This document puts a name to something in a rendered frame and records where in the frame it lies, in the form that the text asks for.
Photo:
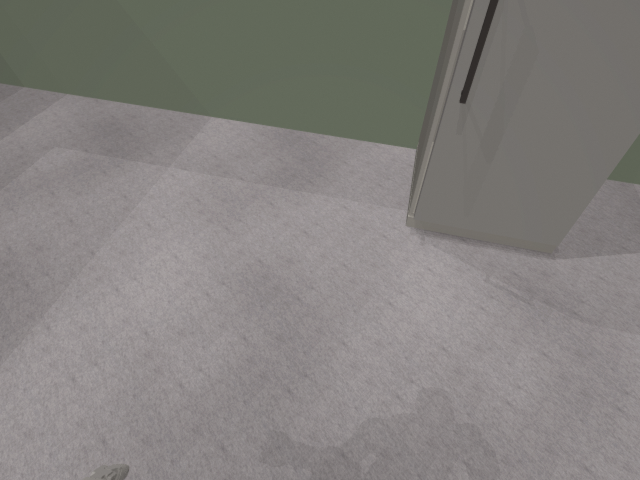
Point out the handle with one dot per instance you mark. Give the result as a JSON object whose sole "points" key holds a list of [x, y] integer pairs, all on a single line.
{"points": [[478, 51]]}

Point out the fridge door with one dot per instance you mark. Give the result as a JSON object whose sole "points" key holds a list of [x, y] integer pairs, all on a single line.
{"points": [[553, 107]]}

